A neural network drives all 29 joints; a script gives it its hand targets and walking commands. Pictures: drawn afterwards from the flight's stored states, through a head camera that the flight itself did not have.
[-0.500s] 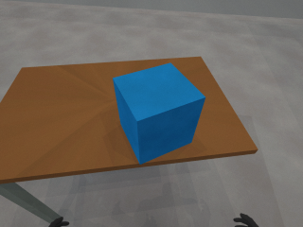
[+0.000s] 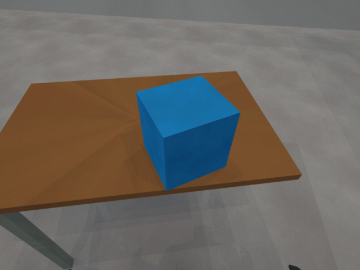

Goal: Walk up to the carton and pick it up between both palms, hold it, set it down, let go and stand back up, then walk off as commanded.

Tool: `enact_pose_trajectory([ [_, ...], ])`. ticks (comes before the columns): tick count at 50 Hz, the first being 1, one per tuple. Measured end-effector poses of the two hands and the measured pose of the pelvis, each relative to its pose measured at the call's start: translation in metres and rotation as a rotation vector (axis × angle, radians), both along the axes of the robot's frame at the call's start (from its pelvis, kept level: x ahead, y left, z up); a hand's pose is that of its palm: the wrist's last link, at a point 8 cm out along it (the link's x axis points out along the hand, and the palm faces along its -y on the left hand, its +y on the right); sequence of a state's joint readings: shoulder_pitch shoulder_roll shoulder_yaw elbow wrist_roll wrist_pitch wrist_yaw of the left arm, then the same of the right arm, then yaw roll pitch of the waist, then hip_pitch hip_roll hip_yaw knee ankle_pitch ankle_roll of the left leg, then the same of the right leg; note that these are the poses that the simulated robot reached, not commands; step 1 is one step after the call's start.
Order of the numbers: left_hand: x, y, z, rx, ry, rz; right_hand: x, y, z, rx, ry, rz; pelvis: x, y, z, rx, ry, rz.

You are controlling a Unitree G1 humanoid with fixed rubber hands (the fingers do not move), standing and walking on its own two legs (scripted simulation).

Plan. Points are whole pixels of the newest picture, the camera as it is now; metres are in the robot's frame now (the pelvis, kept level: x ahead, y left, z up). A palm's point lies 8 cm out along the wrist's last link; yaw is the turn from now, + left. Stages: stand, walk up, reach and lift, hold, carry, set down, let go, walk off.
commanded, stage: stand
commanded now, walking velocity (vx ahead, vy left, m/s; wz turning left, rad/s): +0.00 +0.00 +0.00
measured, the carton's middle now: (184, 132) +0.48 -0.01 +0.04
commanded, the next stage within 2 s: none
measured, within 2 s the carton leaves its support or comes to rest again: neither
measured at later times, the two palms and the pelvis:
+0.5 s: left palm out of the picture +0.08 +0.29 -0.11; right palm out of the picture +0.07 -0.28 -0.11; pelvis -0.01 +0.01 +0.00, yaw +0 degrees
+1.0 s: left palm out of the picture +0.07 +0.30 -0.11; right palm out of the picture +0.06 -0.28 -0.10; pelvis -0.01 +0.01 +0.01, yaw +0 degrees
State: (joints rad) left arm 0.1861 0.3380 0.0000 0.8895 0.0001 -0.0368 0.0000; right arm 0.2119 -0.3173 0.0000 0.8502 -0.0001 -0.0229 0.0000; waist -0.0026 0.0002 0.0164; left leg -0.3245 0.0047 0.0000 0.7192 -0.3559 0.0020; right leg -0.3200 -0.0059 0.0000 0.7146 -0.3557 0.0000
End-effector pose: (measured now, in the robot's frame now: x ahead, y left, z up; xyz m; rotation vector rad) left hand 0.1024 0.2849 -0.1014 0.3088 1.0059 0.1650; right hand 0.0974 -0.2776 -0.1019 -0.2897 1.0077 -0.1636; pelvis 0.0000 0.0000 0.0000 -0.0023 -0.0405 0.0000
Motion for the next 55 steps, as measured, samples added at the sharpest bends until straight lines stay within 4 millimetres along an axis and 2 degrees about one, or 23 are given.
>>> enact_pose_trajectory([
  [11,-0.016,0.003,-0.005,-0.001,0.039,0.016,-0.016,-0.002,-0.004,-0.004,0.036,-0.014,-0.005,0.001,0.0,-0.001,-0.008,0.0],
  [28,-0.025,0.009,-0.008,-0.007,0.057,0.026,-0.035,0.0,-0.005,-0.013,0.08,-0.03,-0.013,0.006,0.002,-0.009,-0.014,0.0],
  [55,-0.034,0.014,-0.007,0.002,0.116,0.043,-0.038,0.0,-0.002,-0.013,0.11,-0.033,-0.011,0.006,0.008,-0.009,0.002,-0.001],
])
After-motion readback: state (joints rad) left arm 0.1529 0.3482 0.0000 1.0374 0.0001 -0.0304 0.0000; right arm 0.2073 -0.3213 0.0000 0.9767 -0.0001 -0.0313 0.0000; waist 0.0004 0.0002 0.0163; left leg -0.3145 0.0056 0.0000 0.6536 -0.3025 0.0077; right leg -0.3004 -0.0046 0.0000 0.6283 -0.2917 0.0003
